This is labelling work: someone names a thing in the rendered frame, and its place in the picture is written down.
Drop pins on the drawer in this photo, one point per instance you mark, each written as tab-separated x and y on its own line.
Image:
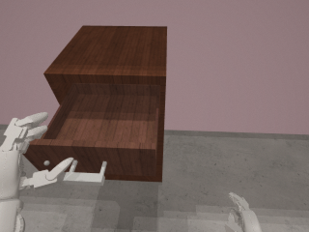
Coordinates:
97	122

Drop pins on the robot right hand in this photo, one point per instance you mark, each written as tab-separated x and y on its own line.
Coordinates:
246	219

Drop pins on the robot left hand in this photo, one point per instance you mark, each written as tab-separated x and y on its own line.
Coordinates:
18	136

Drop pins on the handle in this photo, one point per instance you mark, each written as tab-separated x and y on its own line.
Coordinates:
85	179

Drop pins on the robot left forearm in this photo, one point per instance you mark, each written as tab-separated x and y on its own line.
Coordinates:
10	218

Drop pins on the cabinet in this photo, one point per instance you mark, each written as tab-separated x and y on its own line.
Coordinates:
102	54

